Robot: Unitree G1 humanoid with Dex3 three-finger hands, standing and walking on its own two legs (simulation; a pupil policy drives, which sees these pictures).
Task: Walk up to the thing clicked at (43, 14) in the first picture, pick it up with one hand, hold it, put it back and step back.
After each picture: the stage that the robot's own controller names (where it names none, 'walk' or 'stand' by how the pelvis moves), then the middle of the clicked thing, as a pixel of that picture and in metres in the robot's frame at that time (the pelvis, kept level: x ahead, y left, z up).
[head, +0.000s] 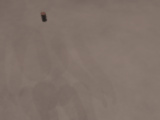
stand; (43, 16) +1.85 +0.44 -0.72
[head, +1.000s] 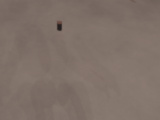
walk; (59, 25) +1.75 +0.16 -0.70
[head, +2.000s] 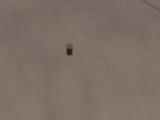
walk; (69, 49) +1.17 +0.04 -0.72
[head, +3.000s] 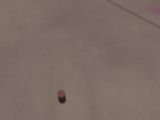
walk; (61, 97) +0.70 +0.15 -0.70
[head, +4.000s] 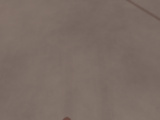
walk; out of the picture +0.42 +0.16 -0.70
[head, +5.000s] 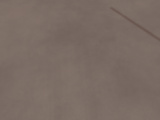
stand; out of the picture +0.32 +0.14 -0.72
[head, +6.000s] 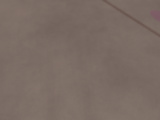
stand; out of the picture +0.34 +0.18 -0.71
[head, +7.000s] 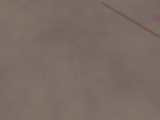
stand; out of the picture +0.32 +0.17 -0.72
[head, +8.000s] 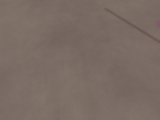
stand; out of the picture +0.31 +0.16 -0.73
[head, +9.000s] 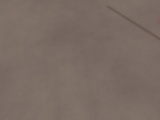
stand; out of the picture +0.31 +0.15 -0.73
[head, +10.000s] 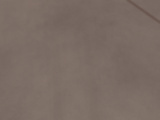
go down; out of the picture +0.33 +0.14 -0.71
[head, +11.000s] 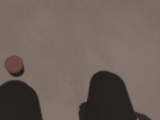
go down; (15, 67) +0.41 +0.19 -0.29
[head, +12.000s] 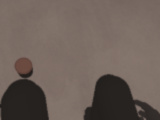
close in; (24, 68) +0.40 +0.19 -0.29
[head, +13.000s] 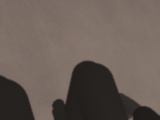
close in; out of the picture +0.39 +0.23 -0.22
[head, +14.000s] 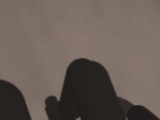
close; out of the picture +0.39 +0.23 -0.22
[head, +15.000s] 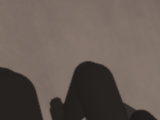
lift; out of the picture +0.33 +0.21 -0.21
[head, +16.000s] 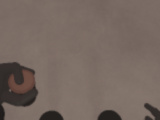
lift; (24, 89) +0.31 +0.18 +0.00
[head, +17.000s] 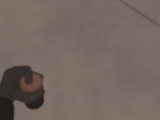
hold; (33, 92) +0.32 +0.16 +0.01
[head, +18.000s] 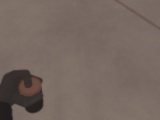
hold; (32, 95) +0.31 +0.17 +0.00
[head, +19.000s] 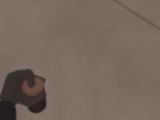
crouch; (35, 95) +0.31 +0.16 +0.00
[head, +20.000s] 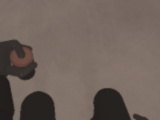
crouch; (24, 64) +0.40 +0.18 -0.09
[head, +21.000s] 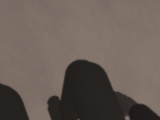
lower; out of the picture +0.40 +0.27 -0.22
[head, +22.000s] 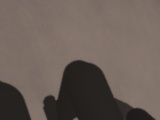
lower; out of the picture +0.41 +0.27 -0.23
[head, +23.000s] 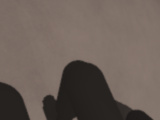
lower; out of the picture +0.41 +0.27 -0.23
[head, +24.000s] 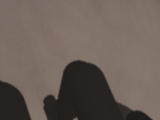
lower; out of the picture +0.40 +0.26 -0.23
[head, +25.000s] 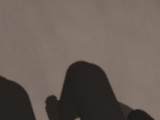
loosen; out of the picture +0.39 +0.25 -0.24
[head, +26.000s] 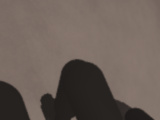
withdraw; out of the picture +0.38 +0.26 -0.23
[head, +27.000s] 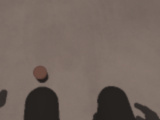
walk; (41, 74) +0.42 +0.19 -0.39
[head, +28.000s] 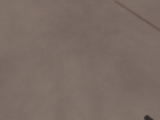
stand; out of the picture +0.35 +0.14 -0.66
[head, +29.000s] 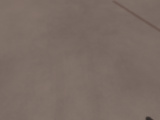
stand; out of the picture +0.36 +0.15 -0.66
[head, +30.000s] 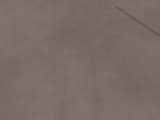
stand; out of the picture +0.37 +0.15 -0.70
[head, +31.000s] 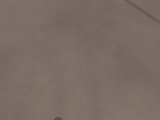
walk; out of the picture +0.38 +0.15 -0.71
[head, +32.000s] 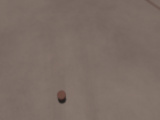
walk; (61, 97) +0.53 +0.12 -0.69
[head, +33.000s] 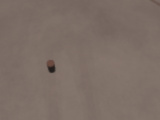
walk; (51, 66) +0.82 +0.25 -0.69
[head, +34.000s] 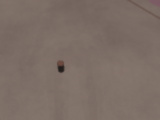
stand; (60, 66) +0.99 +0.17 -0.71
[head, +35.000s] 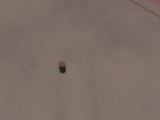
stand; (62, 67) +0.99 +0.17 -0.72
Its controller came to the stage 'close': yes
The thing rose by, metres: 0.71
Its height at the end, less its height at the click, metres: +0.00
